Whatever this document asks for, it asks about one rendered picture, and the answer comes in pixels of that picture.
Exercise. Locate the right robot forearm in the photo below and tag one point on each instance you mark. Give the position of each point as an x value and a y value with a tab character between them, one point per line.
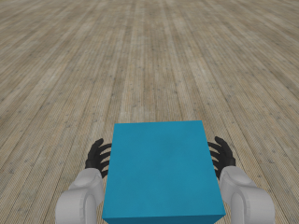
249	204

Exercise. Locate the left robot forearm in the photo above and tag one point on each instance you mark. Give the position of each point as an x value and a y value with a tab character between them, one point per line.
78	204

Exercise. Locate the carton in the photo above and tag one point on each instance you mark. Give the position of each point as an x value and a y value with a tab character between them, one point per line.
161	173

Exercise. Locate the robot left hand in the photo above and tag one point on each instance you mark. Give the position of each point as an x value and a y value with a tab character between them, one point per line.
94	158

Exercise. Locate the robot right hand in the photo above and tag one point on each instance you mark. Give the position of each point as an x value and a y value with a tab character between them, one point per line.
225	156

